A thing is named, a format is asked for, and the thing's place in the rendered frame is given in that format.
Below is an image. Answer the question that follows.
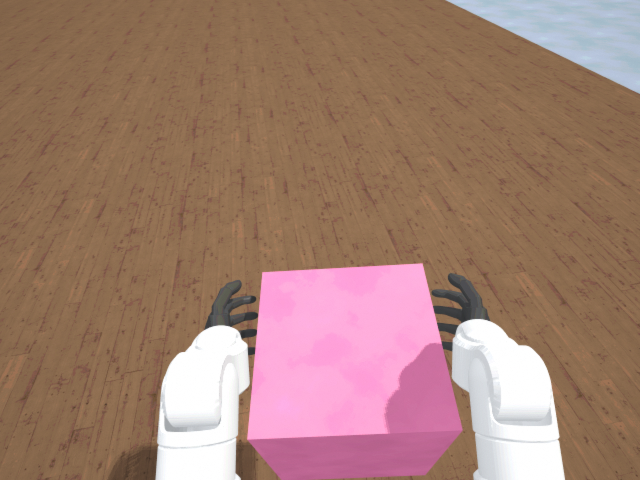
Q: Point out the carton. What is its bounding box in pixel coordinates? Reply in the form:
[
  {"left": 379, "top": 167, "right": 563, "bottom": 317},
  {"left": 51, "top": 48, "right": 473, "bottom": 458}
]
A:
[{"left": 247, "top": 263, "right": 463, "bottom": 480}]

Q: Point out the robot right hand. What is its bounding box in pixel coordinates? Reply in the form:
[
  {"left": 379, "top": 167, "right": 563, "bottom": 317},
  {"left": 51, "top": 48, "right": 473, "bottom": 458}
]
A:
[{"left": 431, "top": 273, "right": 491, "bottom": 351}]

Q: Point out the robot left hand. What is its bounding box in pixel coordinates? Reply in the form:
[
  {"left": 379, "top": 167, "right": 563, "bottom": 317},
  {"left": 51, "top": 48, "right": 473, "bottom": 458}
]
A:
[{"left": 204, "top": 280, "right": 258, "bottom": 355}]

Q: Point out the robot right forearm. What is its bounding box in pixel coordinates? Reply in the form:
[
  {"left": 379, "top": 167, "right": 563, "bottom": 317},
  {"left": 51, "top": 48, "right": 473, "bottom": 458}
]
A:
[{"left": 452, "top": 319, "right": 565, "bottom": 480}]

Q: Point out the robot left forearm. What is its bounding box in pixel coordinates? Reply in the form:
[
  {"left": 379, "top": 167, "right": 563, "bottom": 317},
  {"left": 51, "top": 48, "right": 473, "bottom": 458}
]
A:
[{"left": 155, "top": 325, "right": 250, "bottom": 480}]

